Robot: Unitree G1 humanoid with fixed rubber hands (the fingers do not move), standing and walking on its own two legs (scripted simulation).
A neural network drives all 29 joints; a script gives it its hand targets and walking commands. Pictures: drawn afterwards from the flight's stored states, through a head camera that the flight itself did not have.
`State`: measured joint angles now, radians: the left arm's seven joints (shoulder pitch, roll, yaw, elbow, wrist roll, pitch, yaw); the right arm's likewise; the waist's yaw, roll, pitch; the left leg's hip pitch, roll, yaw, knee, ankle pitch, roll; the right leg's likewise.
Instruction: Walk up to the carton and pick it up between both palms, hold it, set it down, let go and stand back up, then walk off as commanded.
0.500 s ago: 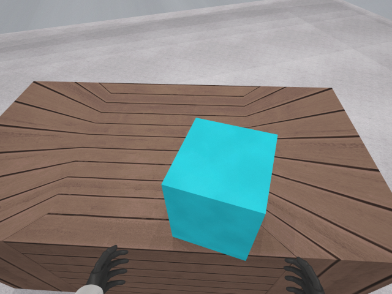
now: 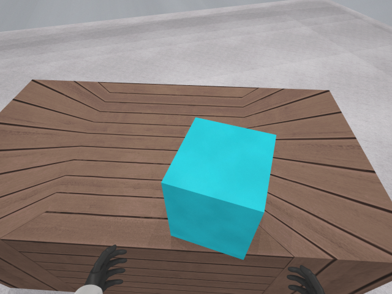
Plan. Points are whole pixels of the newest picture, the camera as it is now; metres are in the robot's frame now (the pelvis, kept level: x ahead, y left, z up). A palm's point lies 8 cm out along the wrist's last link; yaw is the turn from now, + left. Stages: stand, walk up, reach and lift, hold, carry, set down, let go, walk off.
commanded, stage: stand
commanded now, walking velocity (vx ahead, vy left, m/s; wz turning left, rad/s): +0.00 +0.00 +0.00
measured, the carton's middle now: (219, 189) +0.40 -0.04 -0.04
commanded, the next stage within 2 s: walk off in 1.68 s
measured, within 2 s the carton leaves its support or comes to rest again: neither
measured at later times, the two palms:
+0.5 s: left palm (80, 293) +0.17 +0.25 -0.07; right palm out of the picture +0.10 -0.27 -0.09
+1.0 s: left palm out of the picture +0.16 +0.26 -0.07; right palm out of the picture +0.10 -0.27 -0.09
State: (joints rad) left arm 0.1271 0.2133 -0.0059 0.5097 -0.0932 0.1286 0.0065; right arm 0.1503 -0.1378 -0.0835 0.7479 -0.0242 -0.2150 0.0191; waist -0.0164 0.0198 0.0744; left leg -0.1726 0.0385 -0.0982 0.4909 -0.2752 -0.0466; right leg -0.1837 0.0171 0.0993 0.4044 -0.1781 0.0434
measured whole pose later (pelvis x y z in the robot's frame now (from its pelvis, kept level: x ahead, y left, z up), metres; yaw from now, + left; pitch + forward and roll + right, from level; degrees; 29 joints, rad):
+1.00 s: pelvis -0.01 +0.00 +0.00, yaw +0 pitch -3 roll -1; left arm 0.16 0.31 -0.01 0.62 -0.05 -0.02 0.01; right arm 0.23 -0.24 -0.10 0.74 -0.02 -0.03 0.03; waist -0.02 0.01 0.06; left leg -0.17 0.04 -0.10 0.49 -0.27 -0.05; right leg -0.18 0.02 0.10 0.40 -0.17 0.04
